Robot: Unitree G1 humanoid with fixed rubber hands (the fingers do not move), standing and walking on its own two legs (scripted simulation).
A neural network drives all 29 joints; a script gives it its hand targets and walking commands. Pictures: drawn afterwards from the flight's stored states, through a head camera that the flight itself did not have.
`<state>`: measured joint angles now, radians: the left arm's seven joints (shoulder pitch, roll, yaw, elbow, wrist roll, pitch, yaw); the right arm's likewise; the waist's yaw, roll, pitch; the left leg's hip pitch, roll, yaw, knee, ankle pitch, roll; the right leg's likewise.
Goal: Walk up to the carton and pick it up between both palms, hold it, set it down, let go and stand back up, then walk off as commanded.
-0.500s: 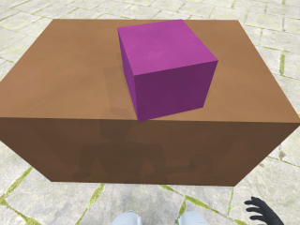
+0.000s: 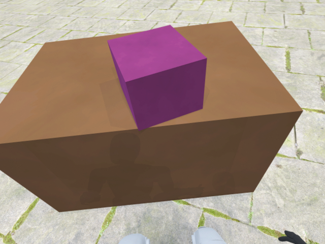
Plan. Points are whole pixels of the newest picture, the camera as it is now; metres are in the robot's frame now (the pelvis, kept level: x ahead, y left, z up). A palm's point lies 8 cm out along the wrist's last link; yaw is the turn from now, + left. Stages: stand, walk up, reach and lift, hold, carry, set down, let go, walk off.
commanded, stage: walk up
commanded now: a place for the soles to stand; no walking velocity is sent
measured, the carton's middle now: (155, 74) +0.66 +0.03 +0.06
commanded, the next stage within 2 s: none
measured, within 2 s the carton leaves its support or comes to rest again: neither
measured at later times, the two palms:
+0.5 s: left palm out of the picture +0.10 +0.33 -0.08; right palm out of the picture +0.10 -0.30 -0.08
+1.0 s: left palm out of the picture +0.17 +0.34 -0.09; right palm (296, 232) +0.16 -0.28 -0.06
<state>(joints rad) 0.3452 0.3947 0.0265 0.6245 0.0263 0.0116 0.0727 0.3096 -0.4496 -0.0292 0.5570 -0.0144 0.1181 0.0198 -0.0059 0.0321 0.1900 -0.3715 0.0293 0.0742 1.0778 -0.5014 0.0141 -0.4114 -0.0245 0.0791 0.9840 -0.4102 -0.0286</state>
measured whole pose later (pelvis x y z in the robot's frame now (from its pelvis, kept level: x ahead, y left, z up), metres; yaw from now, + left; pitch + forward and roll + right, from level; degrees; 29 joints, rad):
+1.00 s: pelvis +0.07 +0.03 +0.01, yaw +0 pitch -4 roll +0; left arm 0.28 0.40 0.03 0.69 0.03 0.02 0.03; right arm 0.29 -0.43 -0.03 0.66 -0.01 0.00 0.01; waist -0.01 -0.02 0.10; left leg -0.27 0.07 0.04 0.93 -0.59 -0.02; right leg -0.41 0.01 0.09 0.93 -0.47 0.02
